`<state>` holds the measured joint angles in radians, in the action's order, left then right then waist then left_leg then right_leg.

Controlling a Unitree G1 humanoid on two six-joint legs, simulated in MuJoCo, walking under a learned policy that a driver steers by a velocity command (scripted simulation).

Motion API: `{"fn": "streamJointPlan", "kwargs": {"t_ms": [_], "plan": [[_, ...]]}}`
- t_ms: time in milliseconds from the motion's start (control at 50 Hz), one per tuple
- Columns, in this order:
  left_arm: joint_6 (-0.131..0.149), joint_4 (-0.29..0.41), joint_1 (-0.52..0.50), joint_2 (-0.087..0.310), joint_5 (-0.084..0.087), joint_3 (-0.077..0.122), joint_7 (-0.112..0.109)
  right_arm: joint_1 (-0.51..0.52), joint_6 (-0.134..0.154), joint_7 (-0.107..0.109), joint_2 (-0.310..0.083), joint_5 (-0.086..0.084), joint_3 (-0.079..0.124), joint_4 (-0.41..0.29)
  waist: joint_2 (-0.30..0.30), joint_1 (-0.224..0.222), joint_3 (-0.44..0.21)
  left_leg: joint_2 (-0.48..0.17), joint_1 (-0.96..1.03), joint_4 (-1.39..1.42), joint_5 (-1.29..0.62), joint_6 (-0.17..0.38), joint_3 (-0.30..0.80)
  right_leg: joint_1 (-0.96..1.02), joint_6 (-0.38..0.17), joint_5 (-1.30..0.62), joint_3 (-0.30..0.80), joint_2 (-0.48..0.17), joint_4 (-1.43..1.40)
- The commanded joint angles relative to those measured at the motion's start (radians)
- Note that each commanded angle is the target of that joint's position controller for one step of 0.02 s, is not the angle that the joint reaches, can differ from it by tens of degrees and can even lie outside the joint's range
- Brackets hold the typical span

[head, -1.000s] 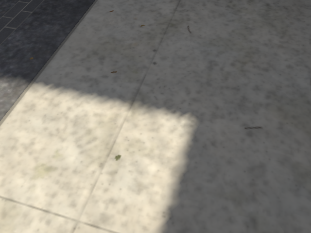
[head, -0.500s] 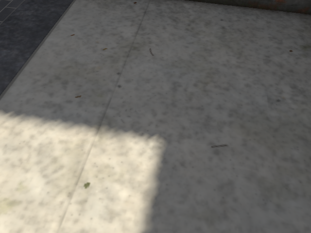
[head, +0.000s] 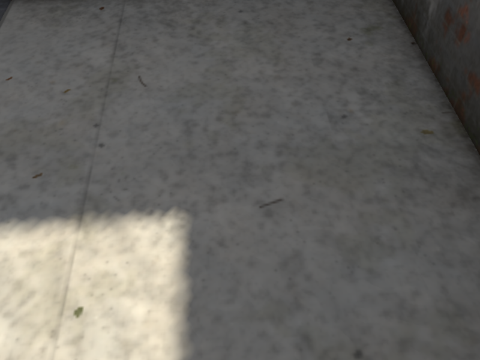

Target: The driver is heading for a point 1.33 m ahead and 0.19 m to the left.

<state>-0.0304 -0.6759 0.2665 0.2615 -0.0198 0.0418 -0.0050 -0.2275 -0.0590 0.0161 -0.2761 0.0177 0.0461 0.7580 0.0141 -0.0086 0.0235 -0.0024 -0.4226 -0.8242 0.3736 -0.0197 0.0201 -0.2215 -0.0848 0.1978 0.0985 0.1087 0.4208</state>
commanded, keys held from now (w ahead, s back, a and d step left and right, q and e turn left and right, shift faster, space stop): no key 1.00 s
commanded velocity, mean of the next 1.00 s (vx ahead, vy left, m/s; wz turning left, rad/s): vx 0.00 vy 0.00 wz -0.05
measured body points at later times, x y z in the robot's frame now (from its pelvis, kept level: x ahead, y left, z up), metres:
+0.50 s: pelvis +0.00 +0.03 +0.00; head +0.01 +0.03 +0.45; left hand +0.08 +0.28 -0.13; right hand +0.11 -0.23 -0.12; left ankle +0.01 +0.12 -0.74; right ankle +0.01 -0.08 -0.74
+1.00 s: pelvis +0.01 +0.03 +0.00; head +0.01 +0.04 +0.45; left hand +0.04 +0.28 -0.15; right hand +0.04 -0.21 -0.15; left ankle +0.01 +0.12 -0.74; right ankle +0.01 -0.08 -0.74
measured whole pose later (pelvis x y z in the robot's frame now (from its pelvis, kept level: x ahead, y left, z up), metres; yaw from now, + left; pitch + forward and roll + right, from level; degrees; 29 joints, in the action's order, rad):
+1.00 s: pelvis +0.01 +0.03 +0.00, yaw +0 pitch -2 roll +0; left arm -0.01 -1.10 0.24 0.21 -0.01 -0.01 -0.04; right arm -0.24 0.00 0.03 -0.21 0.01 -0.01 1.06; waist 0.00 0.00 0.03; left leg 0.05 -0.13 -0.37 0.21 0.05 0.02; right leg -0.13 -0.02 0.20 0.08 0.06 0.36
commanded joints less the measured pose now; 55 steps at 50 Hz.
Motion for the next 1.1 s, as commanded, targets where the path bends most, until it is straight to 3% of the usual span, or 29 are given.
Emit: {"fn": "streamJointPlan", "kwargs": {"t_ms": [20, 80, 100, 120, 140, 160, 180, 220, 240, 300, 420, 680, 1100], "plan": [[0.006, 0.040, 0.021, 0.146, -0.007, 0.035, -0.002, 0.034, 0.018, 0.008, -0.066, -0.009, 0.008, -0.071, -0.134, -0.025, -0.034, 0.019, 0.056, 0.111, 0.031, 0.020, -0.011, 0.029, -0.146, -0.235, 0.243, -0.276, -0.084], [0.005, 0.030, -0.026, 0.125, 0.007, 0.020, -0.007, -0.032, 0.035, 0.017, -0.041, -0.011, -0.003, -0.049, -0.098, 0.032, -0.035, 0.025, 0.267, 0.419, -0.142, 0.050, -0.016, -0.052, -0.089, -0.239, 0.242, -0.244, -0.027], [0.013, 0.029, -0.012, 0.095, 0.008, 0.009, -0.009, -0.037, 0.048, 0.022, -0.058, 0.001, -0.004, -0.049, -0.055, 0.027, -0.053, -0.043, 0.367, 0.496, -0.230, 0.063, 0.065, -0.107, -0.039, -0.163, 0.237, -0.218, -0.010], [0.021, 0.035, 0.025, 0.040, 0.006, -0.008, -0.007, -0.043, 0.063, 0.029, -0.113, 0.019, -0.003, -0.060, 0.092, -0.002, -0.090, -0.233, 0.427, 0.564, -0.321, 0.099, 0.263, -0.140, 0.007, 0.004, 0.155, -0.146, 0.094], [0.014, 0.023, 0.054, 0.054, 0.012, -0.003, -0.009, 0.034, 0.063, 0.023, -0.148, 0.002, 0.001, -0.064, 0.159, -0.046, -0.047, -0.308, 0.269, 0.541, -0.467, 0.197, 0.321, -0.087, 0.029, 0.172, 0.032, -0.040, 0.081], [0.007, -0.003, 0.052, 0.075, 0.000, -0.001, -0.011, 0.074, 0.065, 0.015, -0.093, -0.005, -0.011, -0.068, 0.141, -0.045, -0.044, -0.275, 0.202, 0.527, -0.434, 0.207, 0.273, 0.017, 0.036, 0.155, 0.015, -0.073, 0.068], [0.006, -0.013, 0.028, 0.072, -0.001, -0.002, -0.008, 0.089, 0.068, 0.009, -0.070, -0.004, -0.021, -0.065, 0.129, -0.041, -0.034, -0.201, 0.183, 0.519, -0.351, 0.158, 0.213, 0.054, 0.032, 0.063, 0.035, -0.077, 0.007], [0.011, -0.015, -0.021, 0.095, -0.006, 0.003, -0.001, 0.051, 0.065, 0.012, -0.078, -0.004, -0.021, -0.049, 0.131, -0.010, -0.016, -0.117, 0.174, 0.511, -0.224, 0.093, 0.156, 0.077, 0.031, -0.060, 0.074, -0.106, -0.031], [0.016, -0.028, -0.005, 0.100, -0.002, 0.004, 0.001, 0.037, 0.065, 0.013, -0.087, -0.008, -0.017, -0.043, 0.100, -0.006, -0.009, -0.094, 0.201, 0.506, -0.210, 0.084, 0.134, 0.047, 0.029, -0.083, 0.081, -0.118, -0.031], [0.024, -0.068, 0.005, 0.074, 0.003, -0.004, -0.007, 0.025, 0.063, 0.013, -0.079, -0.010, -0.017, -0.025, 0.009, 0.001, -0.005, -0.092, 0.263, 0.480, -0.231, 0.091, 0.123, 0.002, 0.032, -0.070, 0.084, -0.123, -0.062], [0.028, -0.123, -0.009, 0.072, 0.006, -0.006, -0.016, 0.031, 0.067, 0.010, -0.072, -0.007, -0.018, 0.016, -0.020, 0.007, -0.010, -0.083, 0.278, 0.478, -0.247, 0.094, 0.113, 0.016, 0.034, -0.083, 0.092, -0.135, -0.083], [0.028, -0.278, -0.006, 0.076, 0.010, -0.015, -0.027, 0.003, 0.070, 0.013, -0.065, -0.008, -0.026, 0.157, -0.010, 0.005, 0.007, -0.077, 0.278, 0.514, -0.247, 0.091, 0.114, 0.057, 0.029, -0.099, 0.089, -0.155, -0.108], [0.028, -0.439, 0.016, 0.022, 0.012, -0.042, -0.039, -0.060, 0.068, 0.023, -0.013, -0.008, -0.046, 0.318, -0.013, 0.010, 0.030, -0.071, 0.277, 0.518, -0.250, 0.090, 0.111, 0.049, 0.030, -0.102, 0.070, -0.160, -0.109]]}}
Velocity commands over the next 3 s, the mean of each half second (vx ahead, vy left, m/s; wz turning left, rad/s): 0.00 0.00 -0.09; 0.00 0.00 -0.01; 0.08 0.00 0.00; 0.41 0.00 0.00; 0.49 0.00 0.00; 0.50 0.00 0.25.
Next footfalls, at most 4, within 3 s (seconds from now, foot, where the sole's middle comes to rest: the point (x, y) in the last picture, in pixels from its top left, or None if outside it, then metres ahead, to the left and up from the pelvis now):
0.12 left None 0.05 0.12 -0.78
1.60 right None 0.12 -0.09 -0.78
2.08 left None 0.47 0.05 -0.78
2.62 right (295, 265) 0.79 -0.11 -0.78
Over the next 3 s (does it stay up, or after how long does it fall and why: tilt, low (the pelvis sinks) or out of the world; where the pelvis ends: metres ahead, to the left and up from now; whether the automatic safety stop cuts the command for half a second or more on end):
stays up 0.82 -0.04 0.00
